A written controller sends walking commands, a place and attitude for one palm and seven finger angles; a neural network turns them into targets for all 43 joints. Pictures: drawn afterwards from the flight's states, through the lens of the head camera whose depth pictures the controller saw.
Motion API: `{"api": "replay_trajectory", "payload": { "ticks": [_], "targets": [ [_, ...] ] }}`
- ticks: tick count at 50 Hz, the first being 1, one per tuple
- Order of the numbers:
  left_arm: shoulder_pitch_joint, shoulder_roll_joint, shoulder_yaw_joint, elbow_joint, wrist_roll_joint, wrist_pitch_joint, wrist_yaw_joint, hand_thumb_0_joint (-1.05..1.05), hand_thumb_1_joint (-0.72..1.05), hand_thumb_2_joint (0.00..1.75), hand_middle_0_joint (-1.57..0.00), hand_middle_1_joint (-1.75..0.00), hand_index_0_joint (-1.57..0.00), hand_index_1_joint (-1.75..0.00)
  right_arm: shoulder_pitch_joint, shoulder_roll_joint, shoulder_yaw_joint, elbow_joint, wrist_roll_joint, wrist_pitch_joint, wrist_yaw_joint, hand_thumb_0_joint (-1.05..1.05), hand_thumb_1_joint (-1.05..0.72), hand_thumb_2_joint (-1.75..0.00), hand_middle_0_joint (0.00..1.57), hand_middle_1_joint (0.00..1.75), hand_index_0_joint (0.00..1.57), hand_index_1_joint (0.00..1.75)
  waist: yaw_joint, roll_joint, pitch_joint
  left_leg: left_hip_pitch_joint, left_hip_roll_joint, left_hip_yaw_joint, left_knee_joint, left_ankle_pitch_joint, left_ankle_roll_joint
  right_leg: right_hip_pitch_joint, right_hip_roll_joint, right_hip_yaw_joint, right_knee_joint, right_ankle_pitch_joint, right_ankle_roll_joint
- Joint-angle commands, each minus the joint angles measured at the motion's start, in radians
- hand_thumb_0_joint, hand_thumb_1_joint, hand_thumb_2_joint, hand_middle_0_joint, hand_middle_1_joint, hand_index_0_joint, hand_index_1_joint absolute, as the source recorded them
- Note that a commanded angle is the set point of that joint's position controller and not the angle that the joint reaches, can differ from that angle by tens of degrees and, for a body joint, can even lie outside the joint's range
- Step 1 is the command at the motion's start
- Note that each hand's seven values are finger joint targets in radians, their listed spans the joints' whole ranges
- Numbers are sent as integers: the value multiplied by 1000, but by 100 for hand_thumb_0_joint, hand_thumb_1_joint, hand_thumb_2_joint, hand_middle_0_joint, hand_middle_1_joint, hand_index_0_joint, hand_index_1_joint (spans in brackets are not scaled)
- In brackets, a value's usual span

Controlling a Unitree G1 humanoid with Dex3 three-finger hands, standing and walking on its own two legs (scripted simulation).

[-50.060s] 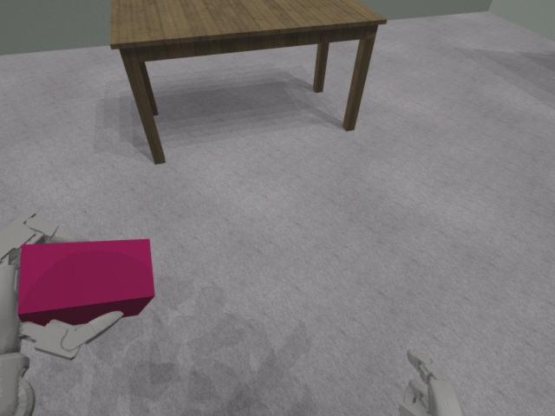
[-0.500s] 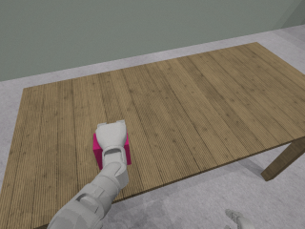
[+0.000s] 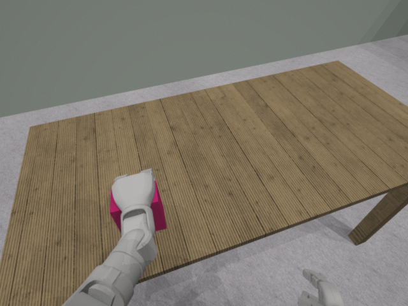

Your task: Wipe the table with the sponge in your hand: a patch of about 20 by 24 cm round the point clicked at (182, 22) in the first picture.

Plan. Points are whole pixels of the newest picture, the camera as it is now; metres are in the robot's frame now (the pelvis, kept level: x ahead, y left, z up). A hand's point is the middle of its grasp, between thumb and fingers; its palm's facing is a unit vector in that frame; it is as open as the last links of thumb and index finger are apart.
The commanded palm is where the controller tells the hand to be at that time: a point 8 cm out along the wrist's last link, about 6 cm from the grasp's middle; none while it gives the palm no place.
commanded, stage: slide back across to the middle lane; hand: left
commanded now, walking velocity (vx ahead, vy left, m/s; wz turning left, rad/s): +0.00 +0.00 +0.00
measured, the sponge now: (141, 214) +0.33 +0.19 -0.05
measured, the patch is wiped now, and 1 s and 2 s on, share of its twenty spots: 1.00 1.00 1.00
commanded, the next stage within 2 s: wipe forward along the middle lane in 0.28 s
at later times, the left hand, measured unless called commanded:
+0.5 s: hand (114, 213) +0.31 +0.24 -0.01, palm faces -0.06 -0.07 -1.00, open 10.3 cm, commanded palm +0.29 +0.23 +0.03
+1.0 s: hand (113, 192) +0.36 +0.26 -0.02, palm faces -0.11 +0.01 -0.99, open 10.3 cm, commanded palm +0.34 +0.24 +0.01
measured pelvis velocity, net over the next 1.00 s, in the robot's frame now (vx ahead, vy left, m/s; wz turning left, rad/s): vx -0.02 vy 0.01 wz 0.02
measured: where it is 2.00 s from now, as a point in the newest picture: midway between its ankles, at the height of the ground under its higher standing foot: outside the picture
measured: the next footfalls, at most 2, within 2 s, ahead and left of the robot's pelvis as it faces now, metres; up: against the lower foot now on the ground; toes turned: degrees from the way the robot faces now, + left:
none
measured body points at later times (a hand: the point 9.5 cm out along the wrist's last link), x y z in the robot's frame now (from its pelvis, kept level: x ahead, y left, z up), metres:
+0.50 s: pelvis +0.00 +0.01 +0.00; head +0.01 +0.00 +0.45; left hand +0.31 +0.24 +0.04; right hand +0.22 -0.21 -0.10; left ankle -0.02 +0.15 -0.73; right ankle +0.02 -0.11 -0.73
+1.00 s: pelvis -0.02 +0.01 -0.01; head +0.03 -0.01 +0.43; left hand +0.36 +0.25 +0.04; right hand +0.10 -0.25 -0.15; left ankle -0.02 +0.15 -0.73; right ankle +0.02 -0.11 -0.73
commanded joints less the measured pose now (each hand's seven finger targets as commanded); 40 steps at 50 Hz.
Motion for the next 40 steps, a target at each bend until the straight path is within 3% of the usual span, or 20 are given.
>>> {"api": "replay_trajectory", "payload": {
  "ticks": [1,2,5,7,11,12,14,16,17,19,22,25,27,31,32,33,36,37,38,40],
  "targets": [
    [-138,125,28,-128,16,38,-31,0,10,130,-120,-160,-120,-160,-170,-120,-30,-165,2,-49,-3,0,-90,-90,20,30,20,30,19,-137,-187,41,-79,36,-49,194,53,212,10,-15,-84,278,-40],
    [-124,158,58,-153,13,38,-40,0,10,130,-120,-160,-120,-160,-179,-125,-32,-169,4,-49,-5,0,-90,-90,20,30,20,30,32,-120,-200,47,-82,29,-56,194,51,219,12,-7,-90,260,-45],
    [-134,142,22,-175,19,27,-66,0,10,130,-120,-160,-120,-160,-177,-124,-27,-171,7,-54,-11,0,-90,-90,20,30,20,30,12,-110,-168,61,-83,30,-52,185,57,195,12,-15,-90,237,-43],
    [-105,178,57,-200,18,13,-82,0,10,130,-120,-160,-120,-160,-179,-131,-28,-179,6,-56,-15,0,-90,-90,20,30,20,30,26,-116,-179,64,-83,19,-52,194,57,205,14,-9,-87,249,-48],
    [-89,172,41,-231,36,-20,-98,0,10,130,-120,-160,-120,-160,-170,-128,-26,-184,3,-61,-19,0,-90,-90,20,30,20,30,17,-101,-171,73,-83,20,-44,203,58,191,12,-19,-73,262,-48],
    [-70,209,80,-243,38,-27,-100,0,10,130,-120,-160,-120,-160,-169,-132,-27,-187,1,-61,-21,0,-90,-90,20,30,20,30,31,-87,-186,74,-83,13,-47,216,56,202,16,-11,-71,277,-55],
    [-43,198,71,-248,41,-40,-100,0,10,130,-120,-160,-120,-160,-161,-128,-25,-191,1,-64,-21,0,-90,-90,20,30,20,30,26,-106,-181,72,-84,15,-38,219,56,201,14,-19,-62,297,-50],
    [-55,220,88,-258,49,-51,-98,0,10,130,-120,-160,-120,-160,-163,-130,-25,-189,-1,-67,-24,0,-90,-90,20,30,20,30,22,-99,-165,67,-83,13,-36,215,55,188,14,-15,-61,293,-50],
    [-39,253,123,-266,48,-52,-97,0,10,130,-120,-160,-120,-160,-165,-134,-25,-192,-3,-67,-26,0,-90,-90,20,30,20,30,35,-86,-171,63,-82,6,-45,214,52,194,17,-9,-64,276,-55],
    [-30,218,91,-275,53,-57,-93,0,10,130,-120,-160,-120,-160,-160,-128,-26,-194,-3,-72,-25,0,-90,-90,20,30,20,30,27,-84,-171,67,-81,10,-35,220,53,185,15,-20,-55,283,-51],
    [-93,246,112,-237,58,-56,-92,0,10,130,-120,-160,-120,-160,-151,-137,-24,-176,-4,-73,-31,0,-90,-90,20,30,20,30,9,-96,-138,47,-78,1,-35,196,51,145,20,-14,-63,241,-52],
    [-191,234,86,-179,62,-60,-93,0,10,130,-120,-160,-120,-160,-130,-136,-20,-158,-2,-77,-41,0,-90,-90,20,30,20,30,-16,-91,-109,27,-78,2,-32,138,54,89,15,-30,-65,147,-45],
    [-238,289,132,-155,66,-69,-93,0,10,130,-120,-160,-120,-160,-122,-143,-20,-146,-5,-78,-51,0,-90,-90,20,30,20,30,-10,-75,-140,23,-77,-3,-30,136,52,82,18,-23,-60,126,-49],
    [-292,229,84,-55,59,-93,-93,0,10,130,-120,-160,-120,-160,-80,-138,-21,-132,-4,-85,-58,0,-90,-90,20,30,20,30,-31,-91,-173,-3,-75,-1,-7,122,51,51,16,-37,-40,115,-44],
    [-304,276,129,-30,57,-97,-92,0,10,130,-120,-160,-120,-160,-74,-144,-22,-125,-6,-83,-62,0,-90,-90,20,30,20,30,-29,-97,-181,-13,-69,-7,-8,120,49,48,18,-32,-41,108,-46],
    [-331,245,97,-20,54,-106,-92,0,10,130,-120,-160,-120,-160,-62,-139,-21,-126,-5,-84,-62,0,-90,-90,20,30,20,30,-39,-88,-194,-15,-71,-1,1,115,52,43,14,-35,-34,108,-41],
    [-316,241,110,41,44,-125,-85,0,10,130,-120,-160,-120,-160,-31,-143,-28,-116,-9,-88,-60,0,-90,-90,20,30,20,30,-39,-130,-228,-46,-68,2,23,141,50,53,14,-33,-17,171,-37],
    [-306,274,151,52,40,-129,-81,0,10,130,-120,-160,-120,-160,-25,-147,-32,-113,-10,-87,-59,0,-90,-90,20,30,20,30,-28,-124,-248,-55,-66,0,24,151,48,66,15,-26,-15,189,-40],
    [-335,246,119,42,35,-138,-79,0,10,130,-120,-160,-120,-160,-12,-145,-32,-116,-10,-88,-59,0,-90,-90,20,30,20,30,-44,-119,-259,-55,-66,6,34,156,52,65,12,-29,-9,207,-35],
    [-347,249,122,81,32,-145,-75,0,10,130,-120,-160,-120,-160,0,-147,-34,-109,-9,-90,-57,0,-90,-90,20,30,20,30,-53,-143,-225,-84,-65,9,40,128,52,45,10,-27,-16,192,-29]
  ]
}}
